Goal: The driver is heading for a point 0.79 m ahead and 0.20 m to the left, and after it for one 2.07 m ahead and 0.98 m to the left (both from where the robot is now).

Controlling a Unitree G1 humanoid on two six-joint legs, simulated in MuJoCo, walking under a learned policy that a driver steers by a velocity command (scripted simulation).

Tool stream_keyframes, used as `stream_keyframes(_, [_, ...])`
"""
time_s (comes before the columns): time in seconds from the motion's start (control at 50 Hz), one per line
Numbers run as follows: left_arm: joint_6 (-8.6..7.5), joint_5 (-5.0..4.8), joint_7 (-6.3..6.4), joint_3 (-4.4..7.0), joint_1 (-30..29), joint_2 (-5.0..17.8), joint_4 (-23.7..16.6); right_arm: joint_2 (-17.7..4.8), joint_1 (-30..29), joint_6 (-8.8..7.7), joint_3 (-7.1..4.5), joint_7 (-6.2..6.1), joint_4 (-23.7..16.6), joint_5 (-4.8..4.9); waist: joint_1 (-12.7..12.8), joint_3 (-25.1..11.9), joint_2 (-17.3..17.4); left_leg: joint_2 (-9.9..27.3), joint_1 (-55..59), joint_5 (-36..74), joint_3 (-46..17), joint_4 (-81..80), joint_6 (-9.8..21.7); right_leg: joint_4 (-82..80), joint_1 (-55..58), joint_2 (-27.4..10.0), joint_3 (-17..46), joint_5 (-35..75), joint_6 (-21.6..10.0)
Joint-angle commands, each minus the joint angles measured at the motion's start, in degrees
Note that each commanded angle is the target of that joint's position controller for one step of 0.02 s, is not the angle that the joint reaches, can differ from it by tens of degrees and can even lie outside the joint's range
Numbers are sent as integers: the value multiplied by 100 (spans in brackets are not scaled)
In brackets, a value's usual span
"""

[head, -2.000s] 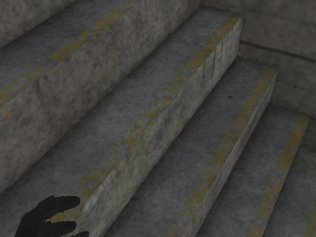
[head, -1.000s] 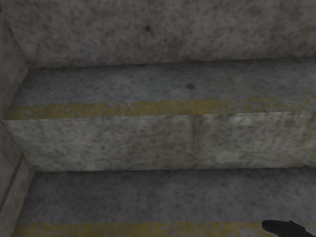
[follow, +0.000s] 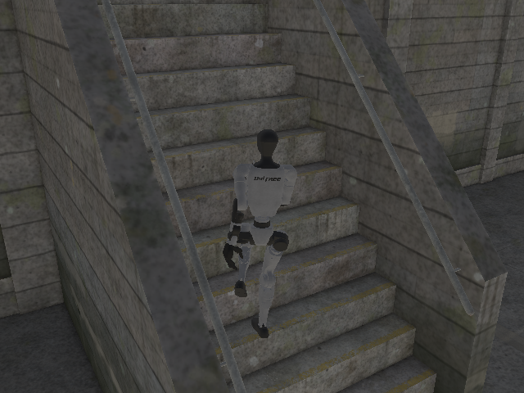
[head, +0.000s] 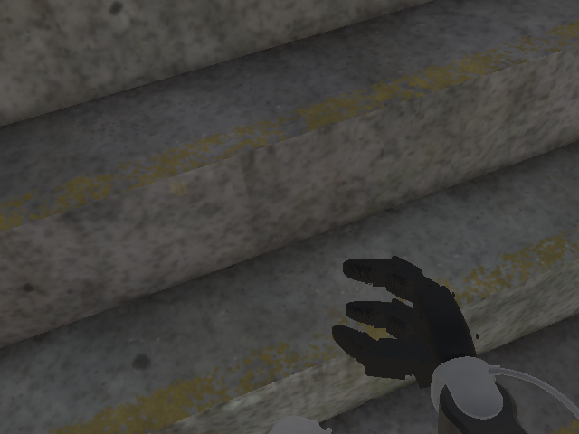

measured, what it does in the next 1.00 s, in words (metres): climbs, turning left: left foot 0.24 m higher, then right foot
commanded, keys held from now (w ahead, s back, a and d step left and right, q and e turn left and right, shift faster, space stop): w+shift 0.42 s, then w+q+shift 0.58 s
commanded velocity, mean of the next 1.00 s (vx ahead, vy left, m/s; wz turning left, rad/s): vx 1.00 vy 0.00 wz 0.31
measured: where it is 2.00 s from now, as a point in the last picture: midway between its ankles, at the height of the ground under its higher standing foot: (393, 318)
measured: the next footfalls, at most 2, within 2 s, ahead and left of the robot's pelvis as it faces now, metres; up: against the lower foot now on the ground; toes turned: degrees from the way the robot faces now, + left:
left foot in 0.30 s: +0.23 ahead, +0.10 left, +0.24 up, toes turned +5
right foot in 0.66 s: +0.37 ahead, -0.32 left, +0.24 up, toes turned -1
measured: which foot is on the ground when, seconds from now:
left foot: up 0.00-0.28, down 0.30-0.68, up 0.70-0.84, down 0.86-1.00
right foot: down 0.00-0.34, up 0.36-0.64, down 0.66-0.86, up 0.88-1.00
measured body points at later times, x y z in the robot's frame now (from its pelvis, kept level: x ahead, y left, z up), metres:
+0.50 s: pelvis +0.19 -0.03 +0.14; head +0.19 -0.12 +0.58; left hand +0.31 +0.23 +0.08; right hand +0.29 -0.28 -0.04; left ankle +0.19 +0.10 -0.50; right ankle +0.18 -0.18 -0.36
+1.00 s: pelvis +0.37 -0.18 +0.18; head +0.37 -0.15 +0.63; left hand +0.52 +0.09 +0.10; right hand +0.56 -0.39 +0.09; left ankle +0.27 -0.12 -0.50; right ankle +0.38 -0.30 -0.34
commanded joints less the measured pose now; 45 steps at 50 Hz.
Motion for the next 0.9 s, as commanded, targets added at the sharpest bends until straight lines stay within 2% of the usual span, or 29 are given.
stream_keyframes(0.02, [-226, -13, -75, 21, -191, 429, -281, 122, -634, 29, -105, -154, -450, -36, -315, 63, -380, 186, -2533, -137, 239, 2545, 246, -192, 1109, -1939, 2048, -889, 76])
stream_keyframes(0.1, [-130, -114, -3, -77, 567, 156, 490, 447, -727, 85, 3, -204, -504, -63, -42, 603, -576, 453, -2274, 79, 710, 1664, 427, -669, 304, -1625, 1455, -326, 957])
stream_keyframes(0.16, [-80, -254, 179, -106, 1114, 245, 906, 319, -1264, 199, 49, -260, -590, 158, 296, 660, -905, 265, -1930, -796, 1250, 596, 249, -1863, 693, -2049, 1873, 938, 563])
stream_keyframes(0.2, [26, -305, 348, -75, 1017, 516, 881, 108, -765, 256, 31, -132, -414, 242, 69, 184, -918, 236, -1507, -1555, 1443, -294, 266, -1997, 1764, -2313, 1280, 2865, 443])
stream_keyframes(0.22, [69, -391, 378, -135, 496, 311, 773, 66, -264, 214, -21, -95, -118, 275, -428, -187, -759, 93, -92, -2240, 1290, -1115, 508, -1474, 1566, -2271, 218, 6039, 512])
stream_keyframes(0.26, [100, -549, 527, -43, 207, 781, 608, -466, 114, 333, -224, -122, -23, 478, -1075, -1120, -662, -515, 2674, -3922, 1475, -2818, 535, -1125, 847, -2446, -278, 10880, 537])
stream_keyframes(0.3, [-16, -461, 430, 102, 265, 1508, 415, -1222, 1325, 305, -563, -155, 551, 626, -1515, -1355, -1541, -656, 3348, -4236, 1649, -3764, 523, 567, 1514, -2828, -335, 13567, 219])
stream_keyframes(0.32, [-59, -711, 288, 131, 467, 1140, 391, -1267, 1987, 222, -677, -99, 1069, 437, -1407, -1766, -672, -528, 6007, -4006, 547, -4161, 1172, 1131, -789, -2411, -65, 13149, 977])
stream_keyframes(0.34, [-108, -706, 125, 233, -806, 1654, 54, -1754, 3427, 362, -874, -219, 1213, 348, -2699, -1985, -136, -137, 6116, -4352, -708, -5512, 1556, 2776, -1330, -1696, -637, 11195, 1255])
stream_keyframes(0.36, [-76, -488, 10, 298, -1924, 1495, -350, -1944, 3237, 358, -1029, -265, 1614, 283, -2795, -1915, 2653, 1123, 5880, -3741, -2947, -6456, 2407, 6892, -2696, -802, -553, 3214, 1326])
stream_keyframes(0.38, [4, -35, -44, 232, -3386, 1267, -1203, -1403, 1944, 450, -926, -394, 1458, 282, -2100, -1295, 2158, 1434, 4231, -3787, -4379, -7423, 2546, 9371, -3407, -888, 178, -43, 1327])
stream_keyframes(0.42, [288, 134, -172, -186, -3073, 173, -1926, -625, 1258, 65, -761, -497, 1737, 51, -1041, 311, -192, 1920, 2254, -3806, -3875, -7435, 1686, 9745, -4243, -1358, 995, -1253, 846])
stream_keyframes(0.44, [387, 91, -193, -236, -2493, 178, -1878, -336, 1009, -118, -690, -481, 1748, -111, -536, 566, -1001, 2077, 1575, -3352, -3315, -7519, 1192, 9124, -3977, -1583, 1159, -1406, 650])
stream_keyframes(0.48, [537, 29, -186, -254, -1745, 210, -1878, -1072, 820, -440, -797, -454, 1739, -135, -96, 678, -1231, 2242, 1273, -3023, -2505, -8436, 1074, 9052, -3698, -1385, 265, -722, 763])
stream_keyframes(0.52, [566, -68, -164, -273, -2213, 300, -2218, -1555, 820, -561, -910, -363, 1745, -39, -32, 857, -918, 2190, 1156, -3018, -1884, -8645, 1062, 8679, -4013, -1836, -451, -427, 981])
stream_keyframes(0.56, [480, -196, -235, -230, -2450, 610, -2400, -1887, 1045, -559, -1003, -291, 1762, -15, -134, 562, -605, 1850, 1452, -2947, -1301, -8442, 983, 7796, -3858, -2230, -962, -51, 1003])
stream_keyframes(0.62, [289, -109, -595, -367, -2758, 662, -2580, -2143, 1596, -402, -1127, -299, 1586, -142, -392, -104, -127, 1018, 1790, -3103, -249, -7465, 626, 4414, -2063, -2522, -1602, -551, 624])
stream_keyframes(0.66, [-5, -119, -699, -412, -1674, 592, -2095, -1925, 2306, -187, -1176, -208, 1521, -218, -222, -650, -210, 299, 1921, -2861, 359, -5451, 212, 1910, 40, -2140, -1801, 201, 649])
stream_keyframes(0.68, [-83, -233, -656, -283, -962, 926, -1676, -1783, 2051, -122, -1139, -192, 1097, -210, 153, -1090, -977, -38, 1960, -2675, 576, -4607, 345, 880, 1500, -1677, -2916, 897, 1037])
stream_keyframes(0.7, [-290, 89, -716, -200, -661, 1366, -1321, -1425, 2107, -228, -1094, -104, 431, -214, -388, -1726, -2191, -519, 422, -2397, 1214, -2701, -507, 1490, 3679, -2192, -1849, 2378, 844])
stream_keyframes(0.72, [-319, 179, -562, -71, -1215, 1715, -1435, -1022, 2095, -261, -902, -136, 54, -142, -884, -2616, -3182, -235, -655, -2869, 422, -531, -688, 2429, 4377, -3253, -353, 5290, 673])
stream_keyframes(0.74, [-309, 130, -310, 71, -1486, 1895, -1876, -1160, 2121, -230, -799, -236, -163, -150, -788, -3199, -2471, 175, 25, -2408, 160, -174, -760, 2008, 3339, -4044, 815, 3850, 533])
stream_keyframes(0.76, [-368, -104, -62, 15, -1394, 1493, -1835, -1334, 1130, -131, -804, -89, -513, -199, -565, -2230, -2218, 635, 635, -3056, -91, -1443, -642, 2030, 1977, -3579, 604, 3813, 683])
stream_keyframes(0.78, [-581, -130, 103, 36, -1587, 1547, -1712, -1688, 406, -91, -833, 35, -1016, -358, -443, -1355, -1671, 814, 789, -3342, -1074, -2321, -282, 1922, 697, -3796, 1236, 3334, 571])
stream_keyframes(0.8, [-664, -112, 208, 34, -2783, 1699, -1905, -1531, 1087, 23, -799, 203, -1054, -249, -1370, -1087, -820, 984, 2007, -2788, -1171, -4018, -21, 1848, -586, -3694, 969, 3126, 524])
stream_keyframes(0.84, [-510, 187, 134, 97, -4629, 1808, -2436, -1727, 4021, 109, -911, 143, -40, 0, -2796, -906, 51, 542, 4697, -2367, -46, -7549, 231, 2741, -2062, -3071, -662, 3482, 706])
stream_keyframes(0.86, [-229, 252, 145, -3, -4738, 1562, -2328, -1479, 5012, 79, -922, 29, 547, 145, -3128, -718, 395, 396, 6217, -1300, 521, -9248, 428, 3931, -2953, -2492, -1608, 2556, 601])
stream_keyframes(0.88, [-3, 357, 55, -180, -4271, 829, -2137, -1357, 5003, 125, -931, -2, 1018, 131, -2818, -537, 1373, 646, 7189, 539, -19, -8877, 703, 6516, -4476, -1489, -2308, -1814, 668])
stream_keyframes(0.9, [96, 139, -232, -386, -4659, 671, -2867, -1881, 3923, 184, -1034, -219, 505, 122, -2205, -527, 2118, 813, 6945, 1333, -2141, -7559, 1238, 6797, -5209, -1412, -1865, -646, 1291])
